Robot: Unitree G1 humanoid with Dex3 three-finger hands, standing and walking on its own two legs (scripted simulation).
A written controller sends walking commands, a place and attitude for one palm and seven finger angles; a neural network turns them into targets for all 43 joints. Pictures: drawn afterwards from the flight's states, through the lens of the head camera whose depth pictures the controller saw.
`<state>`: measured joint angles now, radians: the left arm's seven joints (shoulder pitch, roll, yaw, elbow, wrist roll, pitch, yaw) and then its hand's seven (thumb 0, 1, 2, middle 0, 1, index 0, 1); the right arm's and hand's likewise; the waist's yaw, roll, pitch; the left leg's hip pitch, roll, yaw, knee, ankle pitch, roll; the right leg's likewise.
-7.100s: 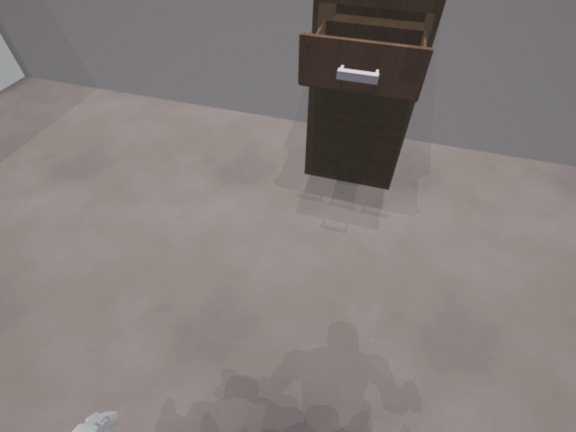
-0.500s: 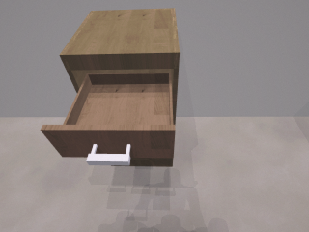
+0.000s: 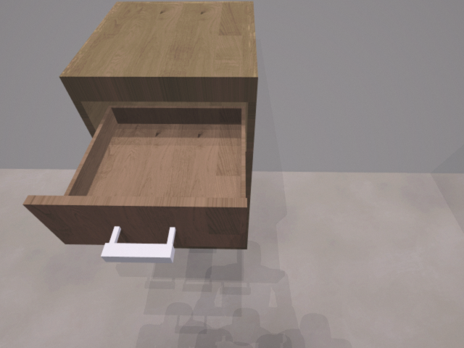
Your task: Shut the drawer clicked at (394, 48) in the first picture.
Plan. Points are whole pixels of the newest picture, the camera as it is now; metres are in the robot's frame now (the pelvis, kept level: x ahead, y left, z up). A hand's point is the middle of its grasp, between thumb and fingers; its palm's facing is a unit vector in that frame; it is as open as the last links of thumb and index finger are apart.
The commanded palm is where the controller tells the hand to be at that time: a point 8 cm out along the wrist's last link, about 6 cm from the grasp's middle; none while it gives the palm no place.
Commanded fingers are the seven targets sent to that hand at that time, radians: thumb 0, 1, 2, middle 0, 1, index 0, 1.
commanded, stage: come to a stop and stand still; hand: left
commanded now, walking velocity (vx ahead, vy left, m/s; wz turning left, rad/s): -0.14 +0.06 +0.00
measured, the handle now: (141, 242) +0.30 +0.19 -0.02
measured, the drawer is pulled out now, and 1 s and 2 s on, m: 0.30 0.30 0.30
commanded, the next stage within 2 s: look again from close up in 1.24 s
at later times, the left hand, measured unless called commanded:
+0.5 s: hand out of the picture +0.02 +0.21 -0.16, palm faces +0.01 -0.96 -0.26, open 7.4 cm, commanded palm none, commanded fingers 0.00 0.90 0.90 -0.20 -0.30 -0.20 -0.30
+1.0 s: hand out of the picture -0.02 +0.24 -0.17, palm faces -0.01 -0.98 -0.22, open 7.4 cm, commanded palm none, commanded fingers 0.00 0.90 0.90 -0.20 -0.30 -0.20 -0.30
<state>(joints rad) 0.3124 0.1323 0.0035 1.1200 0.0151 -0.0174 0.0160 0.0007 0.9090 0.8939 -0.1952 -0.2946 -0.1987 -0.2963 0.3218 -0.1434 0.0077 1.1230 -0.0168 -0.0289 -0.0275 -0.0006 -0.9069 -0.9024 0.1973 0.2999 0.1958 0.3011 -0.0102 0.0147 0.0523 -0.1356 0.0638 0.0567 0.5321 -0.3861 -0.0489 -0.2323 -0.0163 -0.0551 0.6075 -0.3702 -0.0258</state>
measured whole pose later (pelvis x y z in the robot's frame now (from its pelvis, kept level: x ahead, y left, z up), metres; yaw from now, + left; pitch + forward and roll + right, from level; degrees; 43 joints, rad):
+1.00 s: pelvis -0.03 +0.06 +0.01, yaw +0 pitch -1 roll +0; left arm 0.28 0.19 -0.02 1.05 0.01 0.01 0.04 0.00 0.91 0.89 -0.19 -0.29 -0.20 -0.30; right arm 0.26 -0.17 0.00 1.09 -0.01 -0.01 -0.01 0.00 -0.91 -0.90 0.20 0.30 0.20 0.30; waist 0.00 -0.01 0.05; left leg -0.16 -0.01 0.09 0.50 -0.32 0.04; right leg -0.22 -0.08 -0.03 0.49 -0.25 0.06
